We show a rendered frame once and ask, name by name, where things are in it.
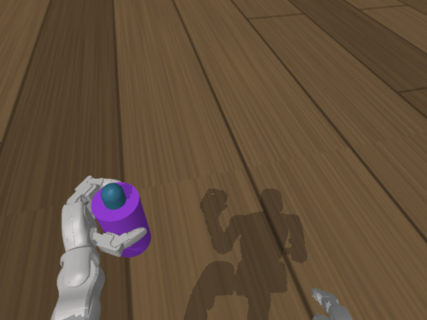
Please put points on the bottle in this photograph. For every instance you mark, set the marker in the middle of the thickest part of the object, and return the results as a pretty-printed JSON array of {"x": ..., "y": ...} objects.
[{"x": 118, "y": 209}]

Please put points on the left robot arm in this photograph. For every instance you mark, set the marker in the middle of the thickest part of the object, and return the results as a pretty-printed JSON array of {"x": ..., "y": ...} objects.
[{"x": 79, "y": 283}]

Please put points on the right robot hand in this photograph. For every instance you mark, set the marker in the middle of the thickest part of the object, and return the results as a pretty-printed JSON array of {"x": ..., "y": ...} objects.
[{"x": 330, "y": 304}]

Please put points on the left robot hand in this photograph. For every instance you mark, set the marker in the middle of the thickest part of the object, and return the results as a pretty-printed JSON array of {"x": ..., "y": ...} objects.
[{"x": 78, "y": 222}]

